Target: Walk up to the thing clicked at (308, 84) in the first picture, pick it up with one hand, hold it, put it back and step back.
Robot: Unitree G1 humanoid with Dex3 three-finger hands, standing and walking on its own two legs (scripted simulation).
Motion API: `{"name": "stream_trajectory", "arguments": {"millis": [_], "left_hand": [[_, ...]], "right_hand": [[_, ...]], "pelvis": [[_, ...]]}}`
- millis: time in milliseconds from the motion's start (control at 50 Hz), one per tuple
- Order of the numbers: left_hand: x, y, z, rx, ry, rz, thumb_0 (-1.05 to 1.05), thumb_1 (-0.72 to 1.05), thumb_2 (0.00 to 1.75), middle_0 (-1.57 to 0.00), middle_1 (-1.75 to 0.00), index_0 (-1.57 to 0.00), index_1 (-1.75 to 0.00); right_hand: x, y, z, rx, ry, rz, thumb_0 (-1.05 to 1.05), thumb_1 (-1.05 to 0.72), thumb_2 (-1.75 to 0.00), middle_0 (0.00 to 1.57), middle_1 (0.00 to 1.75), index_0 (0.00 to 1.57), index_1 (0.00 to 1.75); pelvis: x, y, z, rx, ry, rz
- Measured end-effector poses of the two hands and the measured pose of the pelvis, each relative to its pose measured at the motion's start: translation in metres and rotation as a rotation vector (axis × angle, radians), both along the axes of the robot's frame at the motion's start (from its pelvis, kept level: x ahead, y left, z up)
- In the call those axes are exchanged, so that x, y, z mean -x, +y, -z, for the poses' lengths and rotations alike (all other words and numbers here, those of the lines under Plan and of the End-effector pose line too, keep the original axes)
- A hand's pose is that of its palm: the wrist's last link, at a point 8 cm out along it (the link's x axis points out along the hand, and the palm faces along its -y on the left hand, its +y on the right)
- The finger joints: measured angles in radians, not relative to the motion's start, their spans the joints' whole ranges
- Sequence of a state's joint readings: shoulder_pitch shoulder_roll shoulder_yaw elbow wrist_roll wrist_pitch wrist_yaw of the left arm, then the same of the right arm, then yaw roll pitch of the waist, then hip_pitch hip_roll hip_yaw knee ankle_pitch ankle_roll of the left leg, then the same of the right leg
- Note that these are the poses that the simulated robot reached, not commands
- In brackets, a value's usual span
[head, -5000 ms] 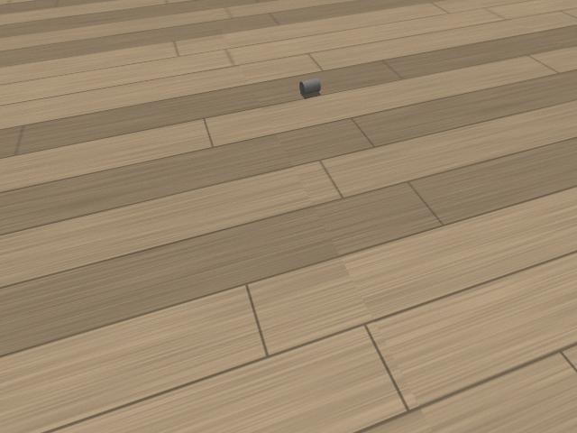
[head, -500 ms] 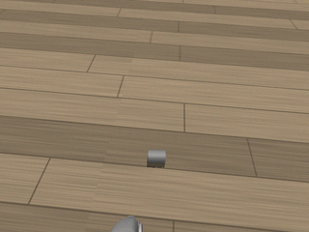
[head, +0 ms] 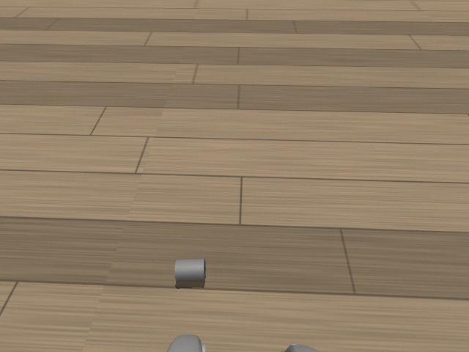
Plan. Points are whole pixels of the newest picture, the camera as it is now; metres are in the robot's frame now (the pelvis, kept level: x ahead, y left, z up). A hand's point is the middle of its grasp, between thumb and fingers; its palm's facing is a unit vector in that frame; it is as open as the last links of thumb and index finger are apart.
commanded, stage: walk up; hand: left
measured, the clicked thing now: (190, 269) +0.55 +0.22 -0.69
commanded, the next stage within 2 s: none
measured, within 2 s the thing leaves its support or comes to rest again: neither
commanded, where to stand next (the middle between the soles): +0.19 -0.05 m, yaw +4 degrees
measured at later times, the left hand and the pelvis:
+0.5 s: hand (152, 333) +0.18 +0.18 -0.13, palm faces +0.00 -0.94 -0.34, open 7.4 cm; pelvis +0.13 -0.09 +0.02, yaw +2 degrees
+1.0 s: hand (131, 339) +0.17 +0.22 -0.13, palm faces +0.07 -0.87 -0.48, open 7.4 cm; pelvis +0.14 -0.09 +0.01, yaw +6 degrees
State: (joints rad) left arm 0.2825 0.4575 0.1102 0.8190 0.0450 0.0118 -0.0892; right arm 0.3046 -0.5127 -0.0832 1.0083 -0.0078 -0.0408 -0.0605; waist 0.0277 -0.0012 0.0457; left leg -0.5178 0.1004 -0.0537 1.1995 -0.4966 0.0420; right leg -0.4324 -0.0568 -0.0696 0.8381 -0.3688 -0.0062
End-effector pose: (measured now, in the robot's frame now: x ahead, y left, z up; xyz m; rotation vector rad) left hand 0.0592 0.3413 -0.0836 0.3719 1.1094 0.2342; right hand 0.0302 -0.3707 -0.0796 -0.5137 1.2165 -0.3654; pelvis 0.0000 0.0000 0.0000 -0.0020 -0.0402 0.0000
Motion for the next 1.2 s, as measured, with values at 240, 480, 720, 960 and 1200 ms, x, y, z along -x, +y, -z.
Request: {"name": "stream_trajectory", "arguments": {"millis": [240,480,720,960,1200], "left_hand": [[0.008,-0.072,0.004,0.072,0.163,-0.105,0.00,0.90,0.89,-0.20,-0.30,-0.20,-0.30],[-0.107,-0.112,0.011,0.076,0.063,-0.025,0.01,0.90,0.89,-0.20,-0.30,-0.20,-0.30],[-0.148,-0.131,-0.014,-0.090,-0.021,-0.022,0.00,0.90,0.89,-0.20,-0.30,-0.20,-0.30],[-0.108,-0.085,0.000,-0.103,0.080,-0.124,0.00,0.90,0.89,-0.20,-0.30,-0.20,-0.30],[-0.111,-0.108,0.013,0.019,0.117,-0.128,0.00,0.90,0.89,-0.20,-0.30,-0.20,-0.30]], "right_hand": [[-0.131,0.004,-0.016,-0.133,-0.044,-0.172,0.01,-0.90,-0.90,0.20,0.30,0.21,0.30],[-0.191,-0.021,-0.015,-0.149,-0.150,-0.142,0.00,-0.90,-0.90,0.20,0.30,0.21,0.30],[-0.209,-0.069,0.029,-0.204,-0.029,-0.103,0.01,-0.91,-0.90,0.20,0.30,0.21,0.30],[-0.194,-0.046,0.028,-0.184,0.050,-0.124,0.01,-0.91,-0.90,0.20,0.30,0.21,0.30],[-0.226,-0.014,0.020,-0.215,0.004,-0.133,0.01,-0.91,-0.90,0.20,0.30,0.21,0.30]], "pelvis": [[-0.074,-0.050,-0.025,0.001,0.016,-0.026],[-0.125,-0.081,-0.020,-0.015,-0.014,-0.036],[-0.136,-0.119,-0.007,-0.007,-0.001,-0.079],[-0.137,-0.093,-0.003,-0.023,0.017,-0.106],[-0.151,-0.083,-0.014,-0.002,0.012,-0.115]]}}
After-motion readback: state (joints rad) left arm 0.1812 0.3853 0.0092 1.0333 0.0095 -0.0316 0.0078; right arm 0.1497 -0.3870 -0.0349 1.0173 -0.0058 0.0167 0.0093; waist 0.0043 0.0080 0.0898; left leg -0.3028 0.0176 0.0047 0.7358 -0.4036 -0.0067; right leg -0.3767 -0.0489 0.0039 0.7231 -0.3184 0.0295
